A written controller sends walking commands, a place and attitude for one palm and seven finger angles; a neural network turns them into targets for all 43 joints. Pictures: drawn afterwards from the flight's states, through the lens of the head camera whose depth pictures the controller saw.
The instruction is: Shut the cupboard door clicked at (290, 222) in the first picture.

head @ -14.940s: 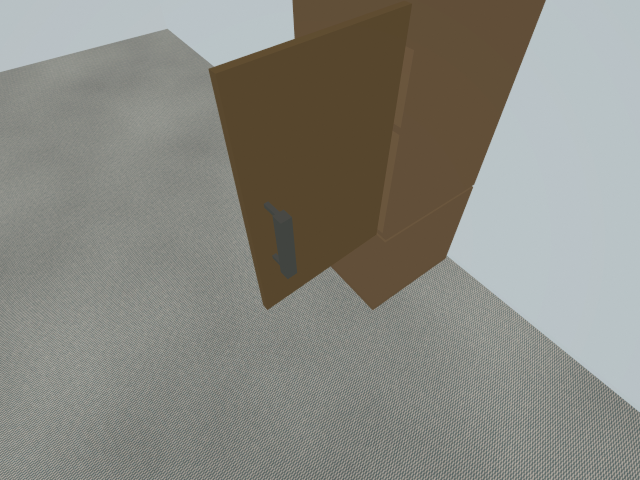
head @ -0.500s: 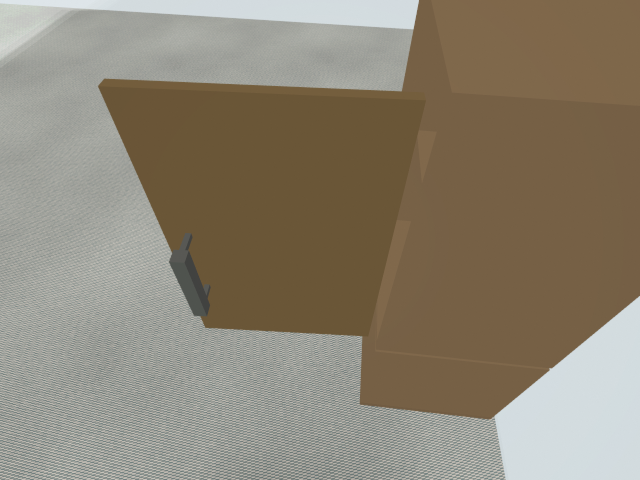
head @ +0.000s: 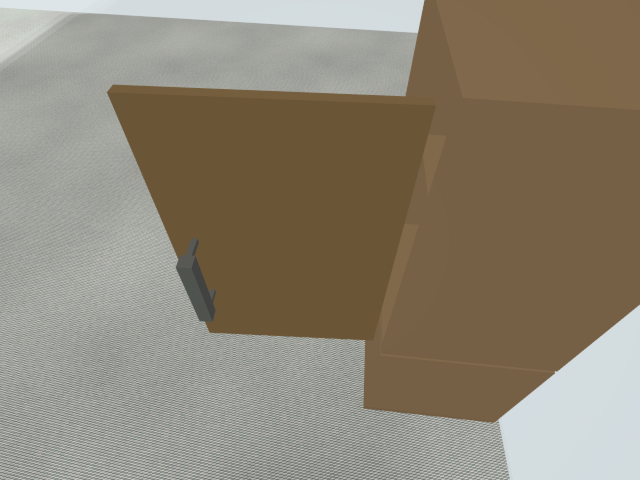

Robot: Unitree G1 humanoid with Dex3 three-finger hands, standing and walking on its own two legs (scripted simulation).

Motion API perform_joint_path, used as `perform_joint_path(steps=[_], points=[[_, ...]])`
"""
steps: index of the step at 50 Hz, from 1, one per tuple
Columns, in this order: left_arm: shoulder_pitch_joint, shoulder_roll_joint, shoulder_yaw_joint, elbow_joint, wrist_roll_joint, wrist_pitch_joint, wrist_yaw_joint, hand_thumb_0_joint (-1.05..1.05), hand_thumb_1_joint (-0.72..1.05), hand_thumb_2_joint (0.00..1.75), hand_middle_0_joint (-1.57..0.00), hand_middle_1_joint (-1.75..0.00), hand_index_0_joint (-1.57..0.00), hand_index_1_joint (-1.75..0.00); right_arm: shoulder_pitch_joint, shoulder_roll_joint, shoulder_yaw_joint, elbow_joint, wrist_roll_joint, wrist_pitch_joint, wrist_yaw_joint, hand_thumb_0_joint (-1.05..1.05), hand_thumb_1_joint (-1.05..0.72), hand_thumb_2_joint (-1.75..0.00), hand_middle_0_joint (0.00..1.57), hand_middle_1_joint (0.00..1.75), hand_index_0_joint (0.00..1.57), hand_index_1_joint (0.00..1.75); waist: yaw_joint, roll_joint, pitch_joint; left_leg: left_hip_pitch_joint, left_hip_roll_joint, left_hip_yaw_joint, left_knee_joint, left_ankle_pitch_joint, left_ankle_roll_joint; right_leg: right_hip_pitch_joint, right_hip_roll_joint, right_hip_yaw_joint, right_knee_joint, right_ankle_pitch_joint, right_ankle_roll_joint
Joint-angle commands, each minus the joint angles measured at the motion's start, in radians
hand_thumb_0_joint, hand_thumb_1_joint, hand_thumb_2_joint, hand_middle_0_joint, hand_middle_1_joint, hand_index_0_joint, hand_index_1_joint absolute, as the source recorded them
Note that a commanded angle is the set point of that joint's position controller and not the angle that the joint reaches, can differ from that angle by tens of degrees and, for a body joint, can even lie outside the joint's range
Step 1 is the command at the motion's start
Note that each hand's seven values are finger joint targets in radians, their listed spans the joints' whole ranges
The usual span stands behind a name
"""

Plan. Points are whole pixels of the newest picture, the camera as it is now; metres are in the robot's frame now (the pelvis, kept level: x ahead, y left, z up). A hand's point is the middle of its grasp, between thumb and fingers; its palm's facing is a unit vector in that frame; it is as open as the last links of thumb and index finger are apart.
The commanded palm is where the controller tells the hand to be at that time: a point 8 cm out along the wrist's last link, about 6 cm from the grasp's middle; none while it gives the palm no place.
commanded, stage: raise the hand and make a fist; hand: left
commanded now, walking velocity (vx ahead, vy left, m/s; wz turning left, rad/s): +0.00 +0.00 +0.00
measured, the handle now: (200, 281) +0.44 +0.24 -0.10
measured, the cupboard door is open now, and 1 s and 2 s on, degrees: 93 93 93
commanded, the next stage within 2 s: bring the fist close to the handle in 1.92 s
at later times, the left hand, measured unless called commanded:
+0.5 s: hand out of the picture +0.07 +0.19 -0.10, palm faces +0.14 -0.99 -0.06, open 5.8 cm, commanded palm +0.09 +0.23 -0.08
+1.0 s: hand out of the picture +0.12 +0.21 -0.07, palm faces +0.03 -1.00 -0.06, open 3.6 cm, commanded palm +0.09 +0.26 -0.08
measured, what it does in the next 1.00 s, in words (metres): lowers itself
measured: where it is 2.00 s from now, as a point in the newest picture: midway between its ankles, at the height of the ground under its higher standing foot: outside the picture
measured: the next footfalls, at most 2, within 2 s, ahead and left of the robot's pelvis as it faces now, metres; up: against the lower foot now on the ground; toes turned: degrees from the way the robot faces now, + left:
none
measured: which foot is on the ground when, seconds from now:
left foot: down 0.00-1.00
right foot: down 0.00-1.00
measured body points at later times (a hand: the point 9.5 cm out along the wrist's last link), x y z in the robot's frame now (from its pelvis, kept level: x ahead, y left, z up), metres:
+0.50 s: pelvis -0.10 -0.02 -0.12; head -0.03 +0.00 +0.33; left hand +0.06 +0.25 -0.09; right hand +0.17 -0.25 -0.15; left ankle -0.05 +0.11 -0.74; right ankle -0.05 -0.09 -0.74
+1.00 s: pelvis -0.10 +0.02 -0.12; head -0.02 +0.03 +0.32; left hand +0.11 +0.26 -0.07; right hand +0.06 -0.23 -0.21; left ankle -0.05 +0.11 -0.74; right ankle -0.05 -0.09 -0.74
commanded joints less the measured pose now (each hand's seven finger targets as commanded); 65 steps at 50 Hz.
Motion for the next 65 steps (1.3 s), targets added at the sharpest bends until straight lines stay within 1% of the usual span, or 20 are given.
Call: perform_joint_path(steps=[1, 2, 3, 4, 5, 8, 10, 12, 14, 16, 18, 23, 28, 34, 38, 45, 50, 53, 56, 65], points=[[-0.709, 0.665, 0.403, -1.576, -0.137, -0.313, 0.056, 0.00, 0.90, 0.90, -0.20, -0.30, -0.20, -0.30, 0.131, -0.342, -0.071, -0.366, 0.033, -0.212, -0.111, 0.00, -0.90, -0.90, 0.20, 0.30, 0.20, 0.30, -0.142, 0.052, -0.370, 0.292, 0.098, -0.102, 0.247, 0.604, 0.002, -0.108, -0.093, 0.065, 0.223, 0.666, 0.047], [-0.023, 0.169, 0.013, -1.209, -0.140, -0.223, 0.069, 0.00, 0.90, 0.90, -0.22, -0.32, -0.22, -0.32, 0.032, -0.219, 0.003, -0.342, 0.092, -0.294, -0.126, 0.00, -0.90, -0.90, 0.20, 0.30, 0.20, 0.30, -0.087, 0.432, -0.411, 0.315, 0.064, -0.173, 0.196, 0.723, 0.001, -0.199, -0.012, 0.007, 0.416, 0.359, 0.035], [-0.027, 0.164, 0.074, -1.247, -0.179, -0.185, 0.116, 0.00, 0.90, 0.90, -0.24, -0.34, -0.24, -0.34, 0.003, -0.215, -0.012, -0.312, 0.069, -0.320, -0.106, 0.00, -0.90, -0.90, 0.20, 0.30, 0.20, 0.30, -0.025, 0.370, -0.415, 0.277, 0.097, -0.204, 0.124, 0.839, -0.025, -0.246, -0.021, -0.027, 0.364, 0.065, 0.029], [0.192, -0.125, -0.092, -0.985, -0.162, -0.066, 0.082, 0.00, 0.90, 0.90, -0.25, -0.36, -0.25, -0.36, -0.004, -0.158, -0.033, -0.315, 0.061, -0.328, -0.051, 0.00, -0.90, -0.90, 0.20, 0.30, 0.20, 0.30, -0.057, 0.251, -0.222, 0.107, 0.099, -0.197, 0.026, 0.771, -0.015, -0.342, -0.026, -0.028, 0.291, 0.004, 0.036], [-0.011, -0.035, -0.035, -1.144, -0.177, -0.103, 0.072, 0.00, 0.90, 0.90, -0.27, -0.38, -0.27, -0.38, 0.022, -0.221, -0.075, -0.380, 0.059, -0.333, -0.025, 0.00, -0.90, -0.90, 0.20, 0.30, 0.20, 0.30, -0.064, 0.116, -0.157, -0.002, 0.092, -0.196, 0.106, 0.614, -0.025, -0.320, -0.038, -0.023, 0.239, 0.087, 0.032], [0.127, 0.015, 0.087, -0.860, -0.162, -0.229, -0.009, 0.00, 0.90, 0.90, -0.33, -0.44, -0.33, -0.44, -0.019, -0.223, -0.099, -0.467, 0.033, -0.340, 0.001, 0.00, -0.90, -0.90, 0.20, 0.30, 0.20, 0.30, -0.051, -0.191, 0.058, -0.363, 0.011, -0.192, 0.260, 0.207, -0.032, -0.431, -0.055, -0.029, 0.176, 0.135, 0.023], [0.345, -0.044, 0.112, -0.765, -0.211, -0.368, -0.124, 0.00, 0.90, 0.90, -0.36, -0.48, -0.36, -0.48, -0.046, -0.210, -0.106, -0.523, 0.020, -0.335, 0.021, 0.00, -0.90, -0.90, 0.20, 0.30, 0.20, 0.30, 0.006, -0.427, -0.027, -0.524, -0.015, -0.173, 0.377, 0.130, -0.026, -0.457, -0.071, 0.010, 0.284, 0.260, 0.052], [0.428, 0.001, 0.193, -0.780, -0.250, -0.514, -0.269, 0.00, 0.90, 0.90, -0.40, -0.52, -0.40, -0.52, -0.059, -0.213, -0.124, -0.559, 0.007, -0.320, 0.043, 0.00, -0.90, -0.90, 0.20, 0.30, 0.20, 0.30, 0.061, -0.439, -0.231, -0.622, -0.043, -0.142, 0.481, 0.187, -0.043, -0.360, -0.081, 0.043, 0.452, 0.611, 0.070], [0.386, 0.067, 0.232, -0.785, -0.266, -0.638, -0.401, 0.00, 0.90, 0.90, -0.44, -0.56, -0.44, -0.56, -0.089, -0.207, -0.128, -0.600, 0.016, -0.314, 0.070, 0.00, -0.90, -0.90, 0.20, 0.30, 0.20, 0.30, 0.078, -0.260, -0.303, -0.720, -0.061, -0.124, 0.554, 0.094, -0.057, -0.372, -0.104, 0.120, 0.514, 0.540, 0.062], [0.283, 0.164, 0.308, -0.868, -0.257, -0.661, -0.429, 0.00, 0.90, 0.90, -0.47, -0.60, -0.47, -0.60, -0.130, -0.206, -0.130, -0.672, 0.024, -0.287, 0.068, 0.00, -0.90, -0.90, 0.20, 0.30, 0.20, 0.30, 0.101, 0.037, -0.325, -0.754, -0.066, -0.088, 0.611, 0.051, -0.040, -0.482, -0.088, 0.142, 0.551, 0.237, 0.022], [0.108, 0.240, 0.347, -1.028, -0.272, -0.658, -0.403, 0.00, 0.90, 0.90, -0.51, -0.64, -0.51, -0.64, -0.151, -0.205, -0.123, -0.725, 0.021, -0.274, 0.060, 0.00, -0.90, -0.90, 0.20, 0.30, 0.20, 0.30, 0.089, 0.161, -0.339, -0.793, -0.063, -0.093, 0.663, -0.019, -0.026, -0.568, -0.069, 0.169, 0.560, 0.001, 0.001], [-0.263, 0.177, 0.233, -1.464, -0.328, -0.765, -0.306, 0.00, 0.90, 0.90, -0.60, -0.74, -0.60, -0.74, -0.152, -0.190, -0.100, -0.761, 0.019, -0.299, 0.015, 0.00, -0.90, -0.90, 0.20, 0.30, 0.20, 0.30, -0.039, 0.125, -0.472, -0.795, -0.019, -0.150, 0.779, -0.173, 0.016, -0.748, -0.026, 0.187, 0.557, -0.331, 0.013], [-0.111, 0.112, 0.041, -1.303, -0.306, -0.653, -0.384, 0.00, 0.90, 0.90, -0.69, -0.84, -0.69, -0.84, -0.094, -0.236, -0.075, -0.741, 0.038, -0.317, -0.036, 0.00, -0.90, -0.90, 0.20, 0.30, 0.20, 0.30, -0.109, 0.037, -0.321, -0.888, -0.007, -0.176, 0.793, -0.294, 0.030, -0.821, -0.016, 0.163, 0.510, -0.458, 0.020], [0.034, 0.245, 0.239, -1.157, -0.301, -0.250, -0.367, 0.00, 0.90, 0.90, -0.81, -0.96, -0.81, -0.96, -0.104, -0.222, -0.064, -0.832, 0.077, -0.246, -0.054, 0.00, -0.90, -0.90, 0.20, 0.30, 0.20, 0.30, 0.029, -0.040, -0.365, -0.937, -0.022, -0.158, 0.706, -0.301, 0.017, -0.646, -0.050, 0.175, 0.445, -0.553, 0.037], [0.066, 0.221, 0.357, -1.334, -0.345, -0.296, -0.185, 0.00, 0.90, 0.90, -0.88, -1.04, -0.88, -1.04, -0.131, -0.164, -0.059, -0.834, 0.059, -0.233, -0.045, 0.00, -0.90, -0.90, 0.20, 0.30, 0.20, 0.30, 0.077, -0.012, -0.415, -0.894, -0.015, -0.169, 0.686, -0.204, 0.001, -0.604, -0.028, 0.127, 0.499, -0.424, 0.027], [0.085, 0.097, 0.113, -1.256, -0.242, -0.564, -0.213, 0.00, 0.90, 0.90, -1.01, -1.18, -1.01, -1.18, -0.063, -0.204, -0.074, -0.748, 0.020, -0.279, -0.004, 0.00, -0.90, -0.90, 0.20, 0.30, 0.20, 0.30, -0.041, 0.056, -0.338, -0.866, 0.000, -0.206, 0.711, -0.162, 0.002, -0.847, -0.007, 0.019, 0.649, -0.230, 0.011], [0.100, 0.161, 0.143, -1.274, -0.291, -0.499, -0.331, 0.00, 0.90, 0.90, -1.10, -1.28, -1.10, -1.28, -0.042, -0.251, -0.091, -0.785, 0.048, -0.289, -0.027, 0.00, -0.90, -0.90, 0.20, 0.30, 0.20, 0.30, -0.023, 0.031, -0.410, -0.810, 0.000, -0.241, 0.657, -0.227, 0.005, -0.826, -0.009, 0.006, 0.637, -0.243, 0.011], [0.083, 0.250, 0.264, -1.392, -0.302, -0.478, -0.280, 0.00, 0.90, 0.90, -1.15, -1.34, -1.15, -1.34, -0.056, -0.242, -0.089, -0.796, 0.039, -0.273, -0.032, 0.00, -0.90, -0.90, 0.20, 0.30, 0.20, 0.30, 0.025, 0.110, -0.486, -0.739, 0.000, -0.261, 0.627, -0.156, -0.017, -0.808, 0.004, -0.025, 0.688, -0.162, 0.002], [0.127, 0.192, 0.267, -1.462, -0.313, -0.499, -0.210, 0.00, 0.90, 0.90, -1.21, -1.40, -1.21, -1.40, -0.055, -0.216, -0.086, -0.802, 0.027, -0.251, -0.022, 0.00, -0.90, -0.90, 0.20, 0.30, 0.20, 0.30, 0.039, 0.130, -0.513, -0.663, 0.005, -0.268, 0.626, -0.016, -0.047, -0.802, 0.008, -0.046, 0.714, -0.078, -0.001], [0.090, 0.134, 0.113, -1.279, -0.242, -0.413, -0.306, 0.00, 0.90, 0.90, -1.30, -1.50, -1.30, -1.50, -0.037, -0.246, -0.079, -0.826, 0.038, -0.198, -0.012, 0.00, -0.90, -0.90, 0.20, 0.30, 0.20, 0.30, -0.045, 0.058, -0.356, -0.771, 0.009, -0.272, 0.648, -0.153, -0.027, -0.864, 0.009, -0.043, 0.672, -0.137, 0.008]])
